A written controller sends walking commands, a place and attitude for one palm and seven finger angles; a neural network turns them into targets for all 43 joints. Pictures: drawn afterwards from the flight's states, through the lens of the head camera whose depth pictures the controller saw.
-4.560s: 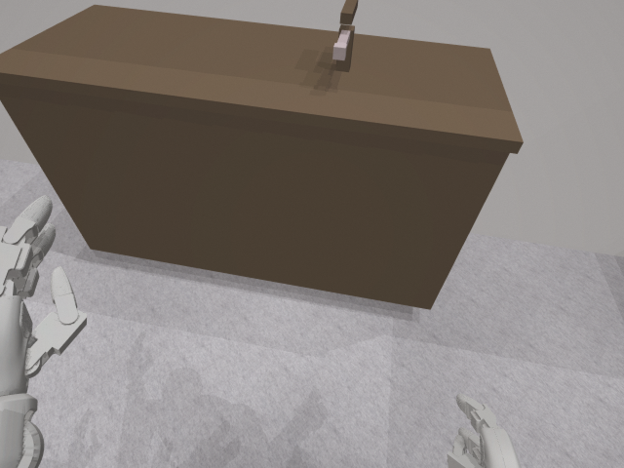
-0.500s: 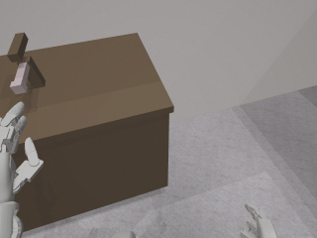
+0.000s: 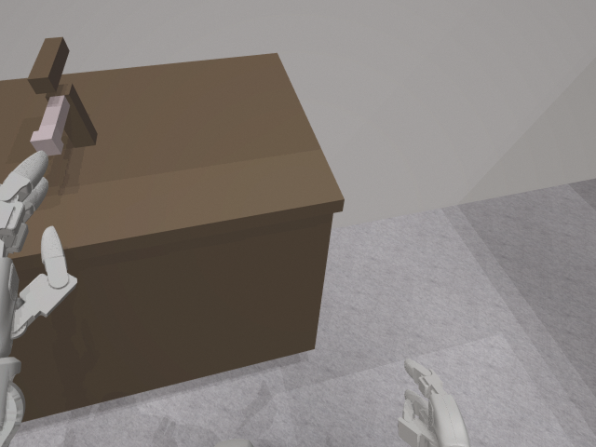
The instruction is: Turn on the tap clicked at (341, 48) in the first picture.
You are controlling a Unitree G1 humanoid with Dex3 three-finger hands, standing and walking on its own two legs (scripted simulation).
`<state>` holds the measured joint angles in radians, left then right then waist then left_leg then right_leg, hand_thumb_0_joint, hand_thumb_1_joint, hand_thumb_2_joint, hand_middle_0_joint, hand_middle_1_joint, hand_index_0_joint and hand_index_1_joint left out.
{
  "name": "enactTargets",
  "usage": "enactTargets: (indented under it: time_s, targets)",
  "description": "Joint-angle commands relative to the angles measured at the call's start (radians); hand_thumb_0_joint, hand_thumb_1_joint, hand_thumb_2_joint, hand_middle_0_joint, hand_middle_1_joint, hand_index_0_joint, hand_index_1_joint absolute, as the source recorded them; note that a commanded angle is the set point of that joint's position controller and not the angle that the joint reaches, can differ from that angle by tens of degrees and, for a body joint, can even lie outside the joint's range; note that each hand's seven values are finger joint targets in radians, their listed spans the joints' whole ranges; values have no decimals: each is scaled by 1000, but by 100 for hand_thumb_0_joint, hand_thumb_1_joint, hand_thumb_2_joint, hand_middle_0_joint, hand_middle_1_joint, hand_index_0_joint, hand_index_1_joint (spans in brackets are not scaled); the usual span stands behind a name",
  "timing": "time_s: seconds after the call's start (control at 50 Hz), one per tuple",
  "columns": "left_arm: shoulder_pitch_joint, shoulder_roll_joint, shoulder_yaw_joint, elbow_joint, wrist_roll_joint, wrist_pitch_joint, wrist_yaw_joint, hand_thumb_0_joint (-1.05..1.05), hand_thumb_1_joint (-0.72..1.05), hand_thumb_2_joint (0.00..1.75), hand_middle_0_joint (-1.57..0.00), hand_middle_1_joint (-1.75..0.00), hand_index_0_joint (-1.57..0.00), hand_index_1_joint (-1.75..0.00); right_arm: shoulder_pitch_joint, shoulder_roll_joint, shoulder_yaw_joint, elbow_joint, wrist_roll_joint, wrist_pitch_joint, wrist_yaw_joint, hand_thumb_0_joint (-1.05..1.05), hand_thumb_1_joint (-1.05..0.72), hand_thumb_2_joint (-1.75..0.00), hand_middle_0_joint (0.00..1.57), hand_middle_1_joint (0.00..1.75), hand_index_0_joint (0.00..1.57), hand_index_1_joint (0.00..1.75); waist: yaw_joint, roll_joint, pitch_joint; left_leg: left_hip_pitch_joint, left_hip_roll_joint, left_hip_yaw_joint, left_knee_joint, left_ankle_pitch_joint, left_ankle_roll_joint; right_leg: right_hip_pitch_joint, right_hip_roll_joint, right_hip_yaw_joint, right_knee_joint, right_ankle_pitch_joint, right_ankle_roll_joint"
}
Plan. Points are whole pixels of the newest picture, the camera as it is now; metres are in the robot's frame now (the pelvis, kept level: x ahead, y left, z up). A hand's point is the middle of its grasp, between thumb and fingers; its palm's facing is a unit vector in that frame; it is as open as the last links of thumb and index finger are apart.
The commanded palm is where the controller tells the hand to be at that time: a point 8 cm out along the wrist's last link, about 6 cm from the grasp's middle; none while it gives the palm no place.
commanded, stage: come to a stop and stand still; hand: left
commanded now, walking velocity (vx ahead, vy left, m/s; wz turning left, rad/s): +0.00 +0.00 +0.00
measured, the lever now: (47, 142) +0.45 +0.42 +0.14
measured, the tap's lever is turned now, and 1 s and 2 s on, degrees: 0 0 0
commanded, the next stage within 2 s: look again from close up in 1.10 s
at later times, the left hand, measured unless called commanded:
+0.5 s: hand (21, 304) +0.18 +0.26 +0.20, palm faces +0.43 -0.84 -0.33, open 7.4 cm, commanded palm +0.12 +0.28 +0.18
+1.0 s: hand out of the picture +0.18 +0.28 +0.19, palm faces +0.39 -0.84 -0.38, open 7.4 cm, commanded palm +0.13 +0.31 +0.18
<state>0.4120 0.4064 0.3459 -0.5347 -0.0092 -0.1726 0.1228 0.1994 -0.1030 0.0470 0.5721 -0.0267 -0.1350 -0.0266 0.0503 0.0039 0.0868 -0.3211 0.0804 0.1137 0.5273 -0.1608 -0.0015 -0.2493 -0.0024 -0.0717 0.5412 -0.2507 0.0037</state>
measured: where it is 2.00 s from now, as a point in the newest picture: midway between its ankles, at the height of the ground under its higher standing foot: outside the picture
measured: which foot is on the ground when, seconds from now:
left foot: down 0.00-0.54, up 0.56-0.64, down 0.66-1.00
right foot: down 0.00-0.70, up 0.72-0.90, down 0.92-1.00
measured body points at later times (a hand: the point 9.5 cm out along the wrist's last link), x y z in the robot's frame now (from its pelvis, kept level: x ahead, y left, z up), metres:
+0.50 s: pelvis -0.05 +0.00 +0.00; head -0.05 +0.03 +0.45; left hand +0.15 +0.30 +0.22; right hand +0.10 -0.24 -0.06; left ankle +0.06 +0.11 -0.73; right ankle -0.01 -0.10 -0.73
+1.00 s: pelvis -0.04 +0.04 +0.01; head -0.03 +0.05 +0.46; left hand +0.15 +0.33 +0.21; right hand +0.15 -0.17 -0.06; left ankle +0.01 +0.09 -0.73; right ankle -0.06 -0.08 -0.73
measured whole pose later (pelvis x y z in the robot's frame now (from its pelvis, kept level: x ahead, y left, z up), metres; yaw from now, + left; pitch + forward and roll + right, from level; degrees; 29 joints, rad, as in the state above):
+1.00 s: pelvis -0.04 +0.04 +0.01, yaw -1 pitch +0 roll -1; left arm 0.41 0.38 0.35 -0.47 -0.03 -0.22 0.11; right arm 0.18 -0.17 0.05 0.60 -0.02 -0.15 -0.02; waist 0.04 -0.02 0.02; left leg -0.26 -0.08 -0.01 0.38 -0.13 0.07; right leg -0.13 0.04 0.01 0.37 -0.22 -0.02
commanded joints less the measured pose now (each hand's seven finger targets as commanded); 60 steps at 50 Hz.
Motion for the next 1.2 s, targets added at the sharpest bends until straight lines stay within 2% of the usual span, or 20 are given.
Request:
enactTargets:
  time_s: [0.0, 0.02, 0.04, 0.1, 0.18, 0.22, 0.3, 0.36, 0.4, 0.46, 0.5, 0.54, 0.6, 0.64, 0.66, 0.72, 0.82, 0.94, 0.98, 1.18]
  targets:
    - [-281, 261, 238, 116, -19, -77, -37, 0, 90, 90, -20, -30, -20, -30, -23, -152, -77, -114, 21, -64, -22, 0, -90, -90, 20, 30, 20, 30, -15, -187, -158, 19, -53, -47, 130, -85, -6, 56, -190, 283, -203, 579, -79]
    - [-236, 90, 136, 251, -44, -57, -41, 0, 90, 90, -20, -30, -20, -30, -25, -152, -80, -129, 43, -83, -13, 0, -90, -90, 20, 30, 20, 30, -31, -75, -228, 80, -60, -35, 16, -34, -7, 118, -177, 208, -151, 531, -50]
    - [-242, 143, 141, 121, -49, -66, -41, 0, 90, 90, -20, -30, -20, -30, -23, -205, -93, -129, 42, -80, -8, 0, -90, -90, 20, 30, 20, 30, -17, -54, -230, 135, -56, -43, -30, -9, 2, 74, -145, 204, -129, 378, -24]
    - [-90, 92, 62, -2, -54, -68, -50, 0, 90, 90, -20, -30, -20, -30, -76, -197, -70, -142, 43, -52, 10, 0, -90, -90, 20, 30, 20, 30, -7, -97, -188, 134, -48, -90, -22, -86, 27, -31, -136, 207, -247, -111, 17]
    - [-66, 149, 95, -82, -32, -55, -26, 0, 90, 90, -20, -30, -20, -30, -91, -194, -57, -154, 32, -39, -12, 0, -90, -90, 20, 30, 20, 30, -17, -190, -93, 68, -92, -74, 84, -183, 13, -167, -164, 266, -376, -501, -44]
    - [-148, 231, 166, -164, -27, -64, -3, 0, 90, 90, -20, -30, -20, -30, -96, -203, -53, -142, 23, -41, -26, 0, -90, -90, 20, 30, 20, 30, -29, -134, -88, 99, -97, -78, 86, -154, 5, -204, -169, 242, -360, -485, -78]
    - [-207, 197, 155, -168, -25, -94, 17, 0, 90, 90, -20, -30, -20, -30, -67, -224, -66, -127, 17, -53, -39, 0, -90, -90, 20, 30, 20, 30, -34, 97, -80, 108, -63, -159, -134, -224, 33, -129, -56, 161, -243, -357, -43]
    - [-261, 186, 153, -214, -10, -119, 9, 0, 90, 90, -20, -30, -20, -30, -81, -240, -72, -147, 22, -67, -31, 0, -90, -90, 20, 30, 20, 30, -19, 375, -84, -219, 68, -331, -404, -605, 89, 186, 66, 48, 86, -183, -9]
    - [-221, 154, 135, -165, -3, -124, -7, 0, 90, 90, -20, -30, -20, -30, -79, -223, -86, -154, 25, -75, -12, 0, -90, -90, 20, 30, 20, 30, -3, 330, -115, -272, 45, -265, -347, -518, 87, 282, 60, 41, 90, -110, -16]
    - [-86, 117, 107, -107, -12, -118, -19, 0, 90, 90, -20, -30, -20, -30, -60, -218, -84, -153, 22, -82, 6, 0, -90, -90, 20, 30, 20, 30, -14, 62, -136, -111, -38, -206, -175, -329, 39, 186, 14, 112, -179, -135, -27]
    - [-43, 103, 91, -64, -24, -103, -30, 0, 90, 90, -20, -30, -20, -30, -49, -220, -84, -137, 18, -65, 6, 0, -90, -90, 20, 30, 20, 30, -23, -113, -91, 29, -126, -108, 81, -206, -10, -87, -111, 279, -373, -406, -82]
    - [-43, 78, 63, -37, -33, -72, -32, 0, 90, 90, -20, -30, -20, -30, -43, -216, -80, -115, 21, -45, 0, 0, -90, -90, 20, 30, 20, 30, -28, -197, -47, 88, -121, -119, 271, -164, -21, -298, -203, 346, -415, -559, -148]
    - [-124, 103, 80, -36, -42, -56, -27, 0, 90, 90, -20, -30, -20, -30, -60, -205, -55, -94, 21, -46, -16, 0, -90, -90, 20, 30, 20, 30, -49, -111, -53, 146, -108, -134, -2, -146, -8, -247, -94, 170, -271, -408, -71]
    - [-196, 130, 100, -87, -36, -72, -17, 0, 90, 90, -20, -30, -20, -30, -81, -222, -54, -96, 19, -63, -31, 0, -90, -90, 20, 30, 20, 30, -36, 60, -79, 107, -6, -314, -250, -174, 25, -106, 24, 76, -69, -189, -10]
    - [-211, 137, 110, -110, -27, -81, -7, 0, 90, 90, -20, -30, -20, -30, -76, -223, -57, -110, 23, -65, -29, 0, -90, -90, 20, 30, 20, 30, -26, 82, -128, 75, 51, -389, -284, -124, 58, -14, 48, 75, 10, -58, -3]
    - [-269, 165, 119, -257, -19, -103, -11, 0, 90, 90, -20, -30, -20, -30, -111, -202, -56, -129, 8, -82, -19, 0, -90, -90, 20, 30, 20, 30, -23, 283, -169, 101, 114, -511, -435, -366, 51, -28, 51, 112, 162, -123, -6]
    - [-71, 119, 93, -231, -12, -108, 3, 0, 90, 90, -20, -30, -20, -30, -72, -204, -63, -124, 6, -104, 9, 0, -90, -90, 20, 30, 20, 30, -19, 127, -246, 228, 61, -330, -274, -11, 46, 56, 36, 72, -91, -39, -21]
    - [-62, 114, 110, -43, -33, -84, -1, 0, 90, 90, -20, -30, -20, -30, -79, -213, -57, -102, 1, -48, -4, 0, -90, -90, 20, 30, 20, 30, -27, 83, -200, 144, -6, -287, -272, 40, -68, 130, 11, 91, -203, 75, -38]
    - [-48, 89, 87, -10, -37, -74, -7, 0, 90, 90, -20, -30, -20, -30, -80, -219, -69, -113, 19, -33, -11, 0, -90, -90, 20, 30, 20, 30, -27, -6, -214, 181, -6, -261, -239, 53, -31, 102, 6, 103, -219, 90, -32]
    - [-109, 136, 86, -157, -39, -89, 3, 0, 90, 90, -20, -30, -20, -30, -114, -221, -58, -145, 18, -27, -26, 0, -90, -90, 20, 30, 20, 30, -22, 85, -202, 176, -35, -235, -222, 32, 6, 96, -15, 120, -245, 101, -28]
